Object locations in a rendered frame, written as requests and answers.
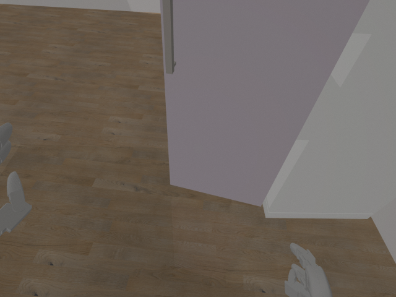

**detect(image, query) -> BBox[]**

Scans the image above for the robot right hand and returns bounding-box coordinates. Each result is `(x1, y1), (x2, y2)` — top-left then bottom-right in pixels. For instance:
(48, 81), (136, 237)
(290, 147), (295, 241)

(285, 243), (333, 297)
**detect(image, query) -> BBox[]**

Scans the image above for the robot left hand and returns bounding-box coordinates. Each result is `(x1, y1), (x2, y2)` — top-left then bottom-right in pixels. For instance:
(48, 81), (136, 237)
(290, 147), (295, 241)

(0, 123), (32, 236)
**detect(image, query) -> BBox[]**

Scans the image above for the handle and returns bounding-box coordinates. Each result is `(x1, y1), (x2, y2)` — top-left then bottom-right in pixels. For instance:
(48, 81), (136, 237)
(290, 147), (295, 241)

(162, 0), (176, 74)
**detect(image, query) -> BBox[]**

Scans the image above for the fridge door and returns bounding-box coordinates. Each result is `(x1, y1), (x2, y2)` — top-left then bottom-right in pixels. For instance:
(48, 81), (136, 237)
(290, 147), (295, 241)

(160, 0), (370, 207)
